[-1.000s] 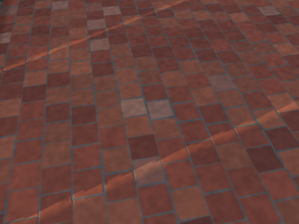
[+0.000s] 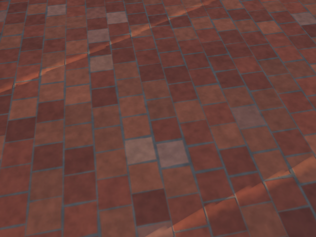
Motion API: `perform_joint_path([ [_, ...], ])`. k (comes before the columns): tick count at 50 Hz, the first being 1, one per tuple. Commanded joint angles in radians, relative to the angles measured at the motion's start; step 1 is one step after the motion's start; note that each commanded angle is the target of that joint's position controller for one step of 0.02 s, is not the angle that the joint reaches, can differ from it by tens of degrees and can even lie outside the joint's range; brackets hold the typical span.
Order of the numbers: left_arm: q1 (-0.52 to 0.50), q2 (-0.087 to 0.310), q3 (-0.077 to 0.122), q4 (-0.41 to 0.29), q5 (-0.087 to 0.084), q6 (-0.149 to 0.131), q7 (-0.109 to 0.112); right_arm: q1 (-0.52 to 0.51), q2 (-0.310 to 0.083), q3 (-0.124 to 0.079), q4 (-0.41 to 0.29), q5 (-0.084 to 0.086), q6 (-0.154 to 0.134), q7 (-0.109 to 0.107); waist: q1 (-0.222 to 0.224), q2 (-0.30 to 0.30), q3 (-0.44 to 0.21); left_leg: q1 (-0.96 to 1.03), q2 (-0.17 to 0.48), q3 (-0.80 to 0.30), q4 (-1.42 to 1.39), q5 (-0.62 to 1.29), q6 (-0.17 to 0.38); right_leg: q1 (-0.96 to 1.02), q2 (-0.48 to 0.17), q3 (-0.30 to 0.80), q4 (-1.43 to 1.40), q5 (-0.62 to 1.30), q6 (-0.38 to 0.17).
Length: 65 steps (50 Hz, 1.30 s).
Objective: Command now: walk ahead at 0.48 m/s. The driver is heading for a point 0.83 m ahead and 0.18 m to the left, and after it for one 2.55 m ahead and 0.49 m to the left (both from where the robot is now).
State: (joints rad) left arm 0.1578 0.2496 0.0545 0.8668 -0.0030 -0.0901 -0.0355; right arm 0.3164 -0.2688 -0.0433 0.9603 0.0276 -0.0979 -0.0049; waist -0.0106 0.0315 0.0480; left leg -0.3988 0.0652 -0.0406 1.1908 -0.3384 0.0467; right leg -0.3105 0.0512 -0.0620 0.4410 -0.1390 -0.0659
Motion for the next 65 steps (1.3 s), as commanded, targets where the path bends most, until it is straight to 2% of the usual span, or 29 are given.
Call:
perform_joint_path([
  [1, -0.005, 0.081, 0.014, -0.028, 0.006, -0.025, -0.004, 0.061, -0.053, -0.021, -0.048, -0.009, 0.008, -0.008, -0.021, -0.108, -0.054, -0.142, 0.095, -0.037, -0.025, 0.079, -0.005, 0.096, -0.256, 0.289, -0.313, -0.001, -0.168],
  [6, 0.085, 0.139, 0.022, 0.021, 0.002, -0.026, 0.025, -0.123, -0.063, -0.024, -0.125, -0.027, 0.018, -0.008, 0.007, -0.073, 0.017, -0.272, 0.103, -0.016, -0.307, 0.314, -0.051, 0.095, -0.241, 0.193, -0.363, 0.089, -0.175],
  [9, 0.142, 0.158, 0.023, 0.041, -0.007, -0.019, 0.036, -0.245, -0.040, -0.011, -0.158, -0.022, 0.005, 0.005, 0.049, -0.067, 0.027, -0.215, 0.058, 0.029, -0.520, 0.463, -0.052, 0.111, -0.213, 0.130, -0.363, 0.111, -0.143],
  [14, 0.239, 0.173, 0.028, 0.093, -0.019, 0.005, 0.041, -0.373, -0.055, -0.004, -0.215, -0.010, -0.002, 0.033, 0.082, -0.064, 0.046, -0.251, 0.031, 0.017, -0.658, 0.417, -0.027, 0.307, -0.285, 0.141, -0.292, 0.137, -0.130],
  [17, 0.224, 0.194, 0.036, 0.095, -0.018, 0.026, 0.045, -0.326, -0.097, -0.016, -0.221, -0.009, -0.008, 0.045, 0.034, -0.094, 0.001, -0.157, -0.004, 0.040, -0.691, 0.285, 0.013, 0.394, -0.313, 0.147, -0.184, 0.338, -0.101],
  [18, 0.203, 0.197, 0.036, 0.090, -0.015, 0.033, 0.045, -0.232, -0.125, -0.032, -0.197, -0.009, -0.009, 0.043, -0.023, -0.102, -0.058, -0.020, -0.038, 0.073, -0.709, 0.268, 0.035, 0.388, -0.286, 0.120, -0.067, 0.509, -0.083],
  [19, 0.203, 0.170, 0.024, 0.082, -0.007, 0.038, 0.045, -0.058, -0.176, -0.059, -0.145, -0.011, -0.009, 0.036, -0.096, -0.087, -0.172, 0.228, -0.039, 0.072, -0.697, 0.283, 0.070, 0.308, -0.229, 0.079, 0.142, 0.552, -0.055],
  [20, 0.278, 0.090, -0.003, 0.057, 0.007, 0.028, 0.041, 0.094, -0.267, -0.081, -0.117, -0.033, -0.007, 0.029, -0.101, 0.059, -0.340, 0.624, 0.192, -0.241, -0.671, 0.247, 0.182, -0.018, -0.127, 0.024, 0.510, 0.274, 0.000],
  [21, 0.346, 0.010, -0.030, 0.073, 0.005, 0.005, 0.033, 0.150, -0.270, -0.081, -0.095, -0.022, 0.000, 0.036, -0.082, 0.259, -0.447, 0.821, 0.332, -0.645, -0.830, 0.050, 0.280, -0.296, 0.022, 0.098, 0.760, -0.417, 0.036],
  [22, 0.255, 0.131, 0.000, 0.062, -0.026, -0.015, 0.028, 0.119, -0.181, -0.053, -0.100, -0.016, -0.002, 0.035, -0.103, 0.167, -0.359, 0.766, 0.302, -0.625, -0.881, -0.043, 0.235, -0.406, -0.034, 0.193, 0.863, -0.429, 0.015],
  [23, 0.166, 0.167, 0.009, 0.032, -0.045, -0.028, 0.027, 0.023, -0.154, -0.043, -0.121, -0.017, -0.004, 0.032, -0.082, 0.118, -0.220, 0.621, 0.275, -0.482, -0.903, 0.022, 0.198, -0.450, -0.089, 0.161, 0.855, -0.331, 0.000],
  [24, 0.118, 0.162, 0.010, 0.027, -0.035, -0.031, 0.034, -0.051, -0.133, -0.036, -0.136, -0.026, -0.005, 0.031, -0.056, 0.041, -0.147, 0.479, 0.241, -0.378, -0.932, 0.131, 0.184, -0.415, -0.136, 0.138, 0.808, -0.238, 0.001],
  [25, 0.111, 0.149, 0.015, 0.027, -0.022, -0.025, 0.037, -0.093, -0.109, -0.030, -0.141, -0.035, -0.009, 0.033, -0.024, 0.030, -0.101, 0.372, 0.208, -0.299, -0.963, 0.222, 0.175, -0.365, -0.169, 0.137, 0.752, -0.178, 0.006],
  [27, 0.147, 0.103, 0.012, 0.039, -0.016, 0.000, 0.038, -0.109, -0.085, -0.024, -0.134, -0.039, -0.014, 0.038, 0.018, 0.047, -0.091, 0.280, 0.168, -0.214, -1.019, 0.282, 0.175, -0.279, -0.194, 0.137, 0.694, -0.127, 0.017],
  [30, 0.095, 0.087, 0.011, 0.019, -0.007, 0.020, 0.042, -0.074, -0.119, -0.033, -0.109, -0.032, -0.020, 0.030, 0.024, 0.027, -0.044, 0.246, 0.160, -0.136, -1.066, 0.373, 0.192, -0.334, -0.205, 0.123, 0.584, -0.045, 0.047],
  [36, -0.119, 0.061, 0.001, -0.044, -0.004, 0.006, 0.028, 0.016, -0.141, -0.035, -0.064, -0.021, -0.004, 0.003, -0.034, 0.023, 0.007, 0.266, 0.107, -0.013, -1.096, 0.372, 0.149, -0.327, -0.162, 0.072, 0.215, 0.251, 0.067],
  [42, -0.255, 0.081, -0.003, -0.103, -0.014, -0.009, -0.002, 0.102, -0.153, -0.045, -0.007, -0.009, 0.024, -0.005, -0.057, 0.023, 0.043, 0.457, 0.189, -0.038, -1.016, 0.424, 0.139, -0.353, -0.134, 0.083, 0.072, 0.174, 0.028],
  [44, -0.208, 0.110, 0.008, -0.099, -0.013, -0.017, -0.007, 0.086, -0.166, -0.051, -0.008, -0.006, 0.034, -0.009, -0.015, 0.041, 0.014, 0.487, 0.201, -0.064, -0.945, 0.542, 0.123, -0.264, -0.108, 0.075, 0.044, 0.097, 0.009],
  [45, -0.128, 0.136, 0.022, -0.080, -0.012, -0.021, -0.004, 0.061, -0.175, -0.053, -0.015, -0.006, 0.039, -0.009, 0.034, 0.055, -0.033, 0.474, 0.183, -0.057, -0.859, 0.687, 0.110, -0.137, -0.078, 0.050, 0.027, 0.075, -0.006],
  [46, 0.036, 0.183, 0.048, -0.030, -0.010, -0.023, 0.004, 0.047, -0.155, -0.044, -0.024, -0.012, 0.043, -0.009, 0.109, 0.042, -0.136, 0.405, 0.126, -0.027, -0.682, 0.743, 0.084, 0.098, -0.069, 0.041, 0.027, 0.098, -0.033],
  [47, 0.223, 0.257, 0.069, 0.005, 0.006, -0.022, 0.016, 0.053, -0.112, -0.025, -0.053, -0.029, 0.042, -0.009, 0.168, -0.053, -0.298, 0.194, 0.052, 0.017, -0.379, 0.488, 0.047, 0.422, -0.243, 0.222, 0.071, 0.101, -0.092],
  [48, 0.277, 0.321, 0.083, 0.030, 0.007, -0.012, 0.015, 0.201, 0.034, 0.014, -0.055, -0.021, 0.022, 0.000, 0.095, -0.327, -0.434, -0.203, -0.124, 0.029, -0.034, -0.183, -0.020, 0.754, -0.480, 0.678, -0.034, -0.077, -0.247],
  [49, 0.263, 0.211, 0.055, 0.020, -0.002, -0.012, 0.016, 0.143, -0.086, -0.013, -0.040, 0.007, 0.005, 0.001, 0.135, -0.233, -0.406, -0.299, -0.080, -0.100, 0.091, -0.252, -0.012, 0.705, -0.460, 0.739, -0.116, -0.218, -0.223],
  [50, 0.179, 0.163, 0.040, 0.007, -0.003, -0.016, 0.022, 0.048, -0.143, -0.032, -0.072, 0.027, -0.003, 0.000, 0.125, -0.192, -0.248, -0.360, -0.031, -0.087, 0.111, -0.166, 0.000, 0.571, -0.430, 0.577, -0.141, -0.203, -0.169],
  [51, 0.102, 0.136, 0.031, -0.004, 0.001, -0.020, 0.023, 0.002, -0.137, -0.034, -0.081, 0.024, -0.002, -0.008, 0.094, -0.126, -0.170, -0.327, 0.021, -0.065, 0.078, -0.071, 0.000, 0.428, -0.396, 0.461, -0.173, -0.129, -0.140],
  [53, 0.024, 0.086, 0.018, -0.002, 0.016, -0.029, 0.020, 0.004, -0.105, -0.044, -0.080, 0.008, 0.019, -0.013, 0.035, -0.130, -0.087, -0.225, 0.073, -0.072, 0.000, 0.032, -0.002, 0.233, -0.335, 0.292, -0.245, -0.017, -0.108],
  [55, 0.010, 0.086, 0.021, 0.011, 0.018, -0.035, 0.019, 0.022, -0.055, -0.042, -0.084, 0.010, 0.044, -0.009, 0.008, -0.127, -0.059, -0.191, 0.088, -0.066, -0.034, 0.059, -0.005, 0.165, -0.322, 0.197, -0.291, 0.054, -0.115],
  [58, 0.022, 0.122, 0.034, 0.028, 0.020, -0.038, 0.033, -0.034, -0.049, -0.046, -0.123, 0.002, 0.065, -0.008, 0.001, -0.092, -0.017, -0.267, 0.095, -0.071, -0.119, 0.168, -0.021, 0.155, -0.321, 0.089, -0.325, 0.139, -0.123],
  [65, 0.095, 0.173, 0.047, 0.047, 0.008, -0.014, 0.057, -0.251, -0.022, -0.028, -0.211, -0.008, 0.053, 0.034, 0.070, -0.052, 0.040, -0.281, 0.063, 0.038, -0.469, 0.397, -0.015, 0.259, -0.307, -0.095, -0.330, 0.220, -0.093],
])
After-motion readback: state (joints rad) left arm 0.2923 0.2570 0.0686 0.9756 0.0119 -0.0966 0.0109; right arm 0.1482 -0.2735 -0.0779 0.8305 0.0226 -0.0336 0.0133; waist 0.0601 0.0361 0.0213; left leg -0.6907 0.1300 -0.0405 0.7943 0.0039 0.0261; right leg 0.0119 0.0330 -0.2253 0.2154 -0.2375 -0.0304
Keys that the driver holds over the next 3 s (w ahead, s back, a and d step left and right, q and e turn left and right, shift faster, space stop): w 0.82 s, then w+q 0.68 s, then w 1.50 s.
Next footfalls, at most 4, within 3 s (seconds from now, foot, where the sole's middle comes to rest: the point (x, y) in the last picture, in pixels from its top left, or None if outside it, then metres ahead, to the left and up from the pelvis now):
0.38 left None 0.41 0.15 -0.77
0.94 right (185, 181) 0.72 -0.09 -0.77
1.48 left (126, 138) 0.97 0.20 -0.77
2.00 right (142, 86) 1.35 0.13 -0.77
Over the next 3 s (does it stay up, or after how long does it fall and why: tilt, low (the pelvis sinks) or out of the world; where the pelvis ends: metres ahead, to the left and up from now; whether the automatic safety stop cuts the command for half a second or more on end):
stays up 1.63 0.40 0.00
